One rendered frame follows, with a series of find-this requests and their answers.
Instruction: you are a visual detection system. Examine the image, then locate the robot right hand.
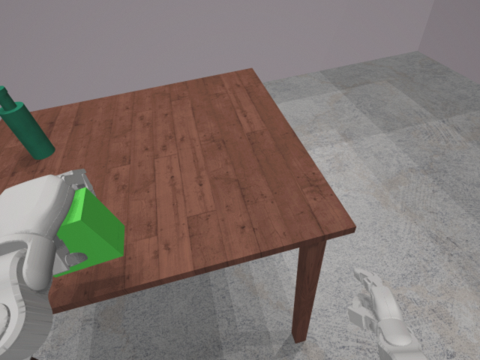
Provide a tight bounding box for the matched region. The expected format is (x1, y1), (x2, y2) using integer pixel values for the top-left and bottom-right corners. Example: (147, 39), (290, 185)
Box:
(348, 268), (404, 333)

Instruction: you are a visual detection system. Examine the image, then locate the sponge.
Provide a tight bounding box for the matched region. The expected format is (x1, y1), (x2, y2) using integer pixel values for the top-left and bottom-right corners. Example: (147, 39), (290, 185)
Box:
(53, 187), (125, 278)

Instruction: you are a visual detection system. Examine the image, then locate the robot left hand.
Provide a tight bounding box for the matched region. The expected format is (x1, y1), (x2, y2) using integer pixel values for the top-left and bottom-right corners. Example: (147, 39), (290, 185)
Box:
(0, 169), (96, 275)

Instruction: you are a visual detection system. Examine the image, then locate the robot left forearm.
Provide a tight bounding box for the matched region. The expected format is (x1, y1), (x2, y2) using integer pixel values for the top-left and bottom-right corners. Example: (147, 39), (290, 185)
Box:
(0, 233), (56, 360)

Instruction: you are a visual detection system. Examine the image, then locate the robot right forearm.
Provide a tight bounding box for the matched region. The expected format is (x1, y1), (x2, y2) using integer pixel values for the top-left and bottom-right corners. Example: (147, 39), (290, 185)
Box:
(376, 318), (429, 360)

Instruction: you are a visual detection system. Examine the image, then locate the table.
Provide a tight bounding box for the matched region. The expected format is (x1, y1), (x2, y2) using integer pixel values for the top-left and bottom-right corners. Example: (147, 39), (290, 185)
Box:
(0, 68), (356, 360)

